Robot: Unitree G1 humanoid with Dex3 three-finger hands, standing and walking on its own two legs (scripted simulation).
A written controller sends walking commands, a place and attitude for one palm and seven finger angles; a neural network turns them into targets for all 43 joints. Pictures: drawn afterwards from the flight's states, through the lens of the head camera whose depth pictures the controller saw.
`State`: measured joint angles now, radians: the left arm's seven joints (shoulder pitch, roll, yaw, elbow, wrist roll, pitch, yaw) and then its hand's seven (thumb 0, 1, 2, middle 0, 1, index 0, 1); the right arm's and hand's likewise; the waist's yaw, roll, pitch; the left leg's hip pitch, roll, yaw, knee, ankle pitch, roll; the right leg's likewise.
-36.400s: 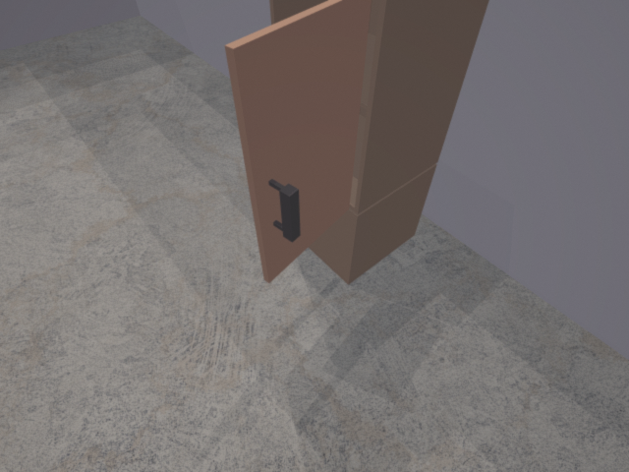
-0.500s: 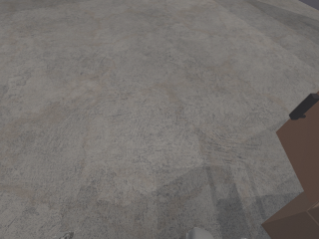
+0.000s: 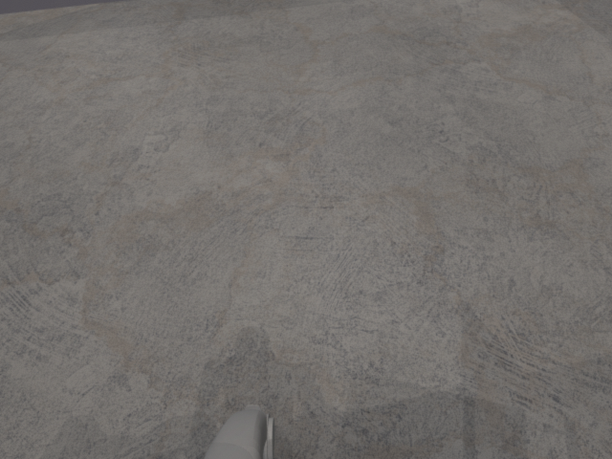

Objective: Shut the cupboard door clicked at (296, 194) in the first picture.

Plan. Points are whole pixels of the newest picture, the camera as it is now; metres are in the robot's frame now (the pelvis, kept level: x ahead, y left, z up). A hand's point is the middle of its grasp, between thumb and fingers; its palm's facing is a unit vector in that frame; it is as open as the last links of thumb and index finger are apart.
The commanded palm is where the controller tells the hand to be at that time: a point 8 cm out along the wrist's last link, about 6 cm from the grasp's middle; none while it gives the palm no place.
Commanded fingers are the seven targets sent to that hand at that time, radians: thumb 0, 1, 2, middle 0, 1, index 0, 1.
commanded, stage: walk to a spot facing it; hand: left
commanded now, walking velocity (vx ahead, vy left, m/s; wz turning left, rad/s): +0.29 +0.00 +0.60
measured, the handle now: out of the picture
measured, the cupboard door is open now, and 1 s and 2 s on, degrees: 64 64 64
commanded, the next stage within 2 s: turn to face it in 0.46 s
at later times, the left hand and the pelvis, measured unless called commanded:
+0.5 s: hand (150, 354) +0.28 +0.29 -0.16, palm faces +0.26 -0.95 -0.17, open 7.4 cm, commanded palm none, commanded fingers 0.00 0.90 0.90 -0.20 -0.30 -0.20 -0.30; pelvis +0.20 +0.07 +0.00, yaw +15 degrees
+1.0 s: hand (189, 305) +0.38 +0.24 -0.17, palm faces +0.21 -0.95 -0.23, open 7.3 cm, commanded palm none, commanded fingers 0.00 0.90 0.90 -0.20 -0.30 -0.20 -0.30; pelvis +0.38 +0.06 +0.00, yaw +10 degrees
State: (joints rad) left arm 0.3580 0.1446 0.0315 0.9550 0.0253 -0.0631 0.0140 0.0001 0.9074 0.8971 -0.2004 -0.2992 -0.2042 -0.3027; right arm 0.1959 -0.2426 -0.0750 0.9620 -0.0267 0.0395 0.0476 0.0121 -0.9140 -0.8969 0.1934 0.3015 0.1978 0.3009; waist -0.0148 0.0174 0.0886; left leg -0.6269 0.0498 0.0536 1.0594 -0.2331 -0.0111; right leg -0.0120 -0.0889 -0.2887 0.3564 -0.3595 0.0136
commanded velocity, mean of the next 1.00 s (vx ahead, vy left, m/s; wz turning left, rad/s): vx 0.15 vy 0.00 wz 0.00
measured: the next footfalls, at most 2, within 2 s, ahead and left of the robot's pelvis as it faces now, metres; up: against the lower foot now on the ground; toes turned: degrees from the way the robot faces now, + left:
left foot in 0.16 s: +0.20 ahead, +0.09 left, +0.00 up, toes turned +13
right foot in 0.78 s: +0.46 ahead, +0.02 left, +0.00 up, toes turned +13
